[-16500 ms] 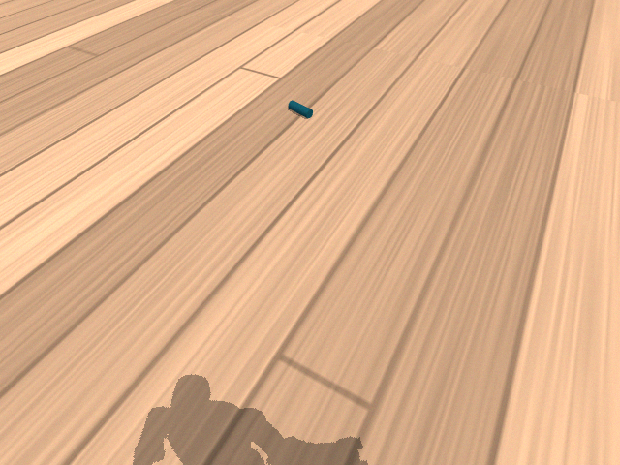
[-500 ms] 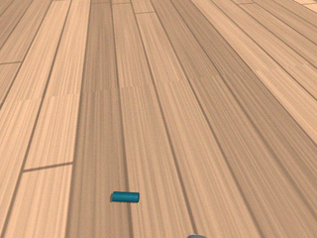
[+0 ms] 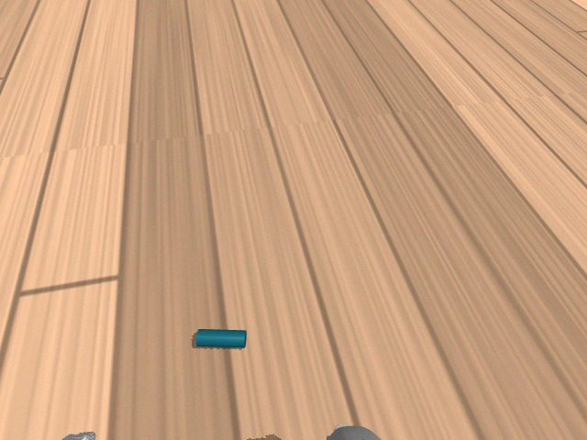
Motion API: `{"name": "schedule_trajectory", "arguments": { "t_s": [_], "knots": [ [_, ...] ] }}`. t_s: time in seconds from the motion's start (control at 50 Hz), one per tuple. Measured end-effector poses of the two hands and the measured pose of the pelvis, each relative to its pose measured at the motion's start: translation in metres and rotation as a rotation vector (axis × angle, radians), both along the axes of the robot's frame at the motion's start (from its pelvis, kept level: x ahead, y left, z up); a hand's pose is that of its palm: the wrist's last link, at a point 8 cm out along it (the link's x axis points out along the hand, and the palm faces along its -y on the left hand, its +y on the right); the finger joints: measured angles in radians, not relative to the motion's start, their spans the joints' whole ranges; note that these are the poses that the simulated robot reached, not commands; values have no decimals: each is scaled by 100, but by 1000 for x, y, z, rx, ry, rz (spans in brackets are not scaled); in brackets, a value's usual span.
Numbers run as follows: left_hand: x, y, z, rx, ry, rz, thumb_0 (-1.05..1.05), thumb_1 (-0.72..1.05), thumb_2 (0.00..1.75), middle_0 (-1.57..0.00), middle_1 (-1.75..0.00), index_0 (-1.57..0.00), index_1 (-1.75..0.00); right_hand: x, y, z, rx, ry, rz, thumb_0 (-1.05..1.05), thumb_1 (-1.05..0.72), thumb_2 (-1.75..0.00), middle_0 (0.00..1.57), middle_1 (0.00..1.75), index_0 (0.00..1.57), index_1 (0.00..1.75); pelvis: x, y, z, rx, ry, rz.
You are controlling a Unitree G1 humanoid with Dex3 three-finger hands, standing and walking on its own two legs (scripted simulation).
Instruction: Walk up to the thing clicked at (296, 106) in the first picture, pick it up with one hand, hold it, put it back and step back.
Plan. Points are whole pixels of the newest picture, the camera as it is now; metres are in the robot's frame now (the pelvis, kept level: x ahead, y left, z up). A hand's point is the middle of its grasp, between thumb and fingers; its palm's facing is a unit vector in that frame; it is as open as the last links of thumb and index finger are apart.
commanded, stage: walk up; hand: left
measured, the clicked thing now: (221, 338) +0.50 +0.23 -0.73
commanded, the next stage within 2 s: none
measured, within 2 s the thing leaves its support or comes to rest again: neither
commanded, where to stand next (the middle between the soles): +0.11 +0.00 m, yaw -1 degrees
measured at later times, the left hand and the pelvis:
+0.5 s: hand out of the picture +0.10 +0.28 -0.16, palm faces -0.01 -0.92 -0.39, open 7.4 cm; pelvis +0.02 +0.01 -0.01, yaw -1 degrees
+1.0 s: hand out of the picture -0.03 +0.29 -0.11, palm faces +0.04 -0.89 -0.46, open 7.4 cm; pelvis +0.03 -0.01 +0.01, yaw +2 degrees
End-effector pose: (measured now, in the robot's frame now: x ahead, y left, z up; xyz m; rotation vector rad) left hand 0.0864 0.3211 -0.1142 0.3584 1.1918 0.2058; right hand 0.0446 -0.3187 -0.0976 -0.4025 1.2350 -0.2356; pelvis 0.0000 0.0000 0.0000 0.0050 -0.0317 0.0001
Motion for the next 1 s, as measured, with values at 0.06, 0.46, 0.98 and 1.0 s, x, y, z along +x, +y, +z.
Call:
{"name": "schedule_trajectory", "arguments": {
  "t_s": [0.06,0.46,0.98,1.0],
  "knots": [
    [-5,-7,1,3,42,-38,1,91,90,-21,-30,-20,-30,-2,-17,3,-5,-29,-19,1,-90,-90,20,30,21,30,6,-8,-1,-2,-1,-32],
    [3,1,-7,15,36,49,1,90,90,-21,-30,-21,-30,89,16,-15,42,-110,44,1,-91,-90,20,30,20,30,34,6,-11,-1,-36,-17],
    [-130,8,50,88,175,155,1,90,90,-21,-30,-21,-30,39,-21,7,62,8,53,1,-91,-90,20,30,20,30,27,-7,16,-2,-25,24],
    [-126,11,47,84,174,157,1,90,90,-21,-30,-21,-30,46,-17,6,59,15,62,1,-91,-90,20,30,20,30,32,-5,14,-7,-24,30]
  ]
}}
